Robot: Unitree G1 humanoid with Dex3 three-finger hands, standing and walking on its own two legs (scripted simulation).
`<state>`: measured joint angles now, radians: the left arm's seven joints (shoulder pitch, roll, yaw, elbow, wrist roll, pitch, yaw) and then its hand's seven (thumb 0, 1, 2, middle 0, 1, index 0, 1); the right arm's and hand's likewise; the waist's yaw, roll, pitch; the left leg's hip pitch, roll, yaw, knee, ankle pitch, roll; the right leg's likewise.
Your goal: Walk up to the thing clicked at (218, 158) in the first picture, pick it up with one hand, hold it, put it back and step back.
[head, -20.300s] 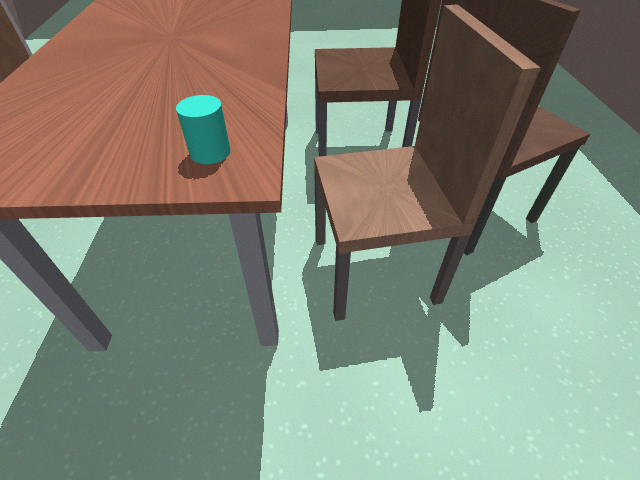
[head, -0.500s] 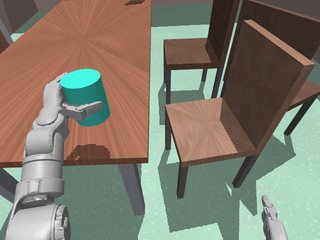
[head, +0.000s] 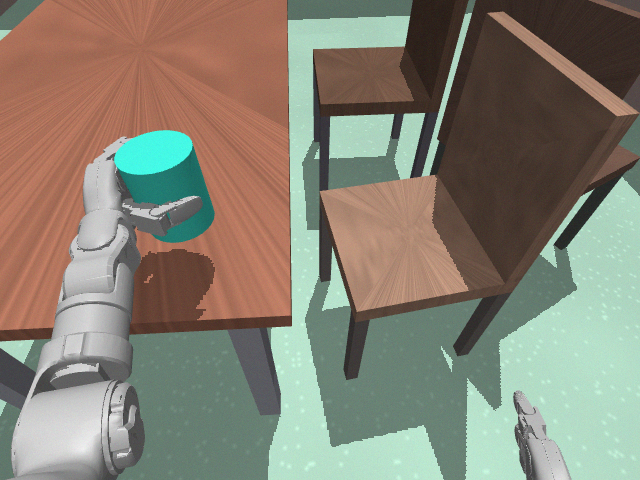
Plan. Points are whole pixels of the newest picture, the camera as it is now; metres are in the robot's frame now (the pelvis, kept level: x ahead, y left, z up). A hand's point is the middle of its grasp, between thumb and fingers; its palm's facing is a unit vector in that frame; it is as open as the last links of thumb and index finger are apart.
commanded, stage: crouch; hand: left
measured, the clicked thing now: (169, 187) +0.46 +0.19 +0.14
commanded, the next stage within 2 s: lower in 0.30 s
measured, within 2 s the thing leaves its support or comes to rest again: rests again in 1.04 s
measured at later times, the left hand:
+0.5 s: hand (163, 184) +0.47 +0.20 +0.13, palm faces +0.22 -0.97 +0.01, open 11.8 cm
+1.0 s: hand (174, 208) +0.49 +0.21 +0.07, palm faces +0.21 -0.98 -0.01, open 11.8 cm
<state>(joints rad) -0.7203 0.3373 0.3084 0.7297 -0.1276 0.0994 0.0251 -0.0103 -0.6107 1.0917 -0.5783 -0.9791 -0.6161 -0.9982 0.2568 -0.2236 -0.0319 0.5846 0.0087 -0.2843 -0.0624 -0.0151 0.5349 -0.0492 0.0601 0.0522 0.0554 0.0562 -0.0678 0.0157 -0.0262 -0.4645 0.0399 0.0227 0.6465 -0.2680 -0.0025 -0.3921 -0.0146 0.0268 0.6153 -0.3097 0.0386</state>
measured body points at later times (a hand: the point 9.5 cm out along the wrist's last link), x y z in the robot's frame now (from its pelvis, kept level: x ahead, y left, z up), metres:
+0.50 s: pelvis +0.01 +0.00 +0.00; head +0.05 +0.01 +0.44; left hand +0.46 +0.25 +0.13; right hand +0.16 -0.26 -0.07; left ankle +0.04 +0.12 -0.72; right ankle +0.00 -0.15 -0.72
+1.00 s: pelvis +0.01 +0.00 -0.02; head +0.08 +0.02 +0.42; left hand +0.47 +0.26 +0.07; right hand +0.17 -0.25 -0.07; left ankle +0.04 +0.12 -0.72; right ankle +0.00 -0.15 -0.72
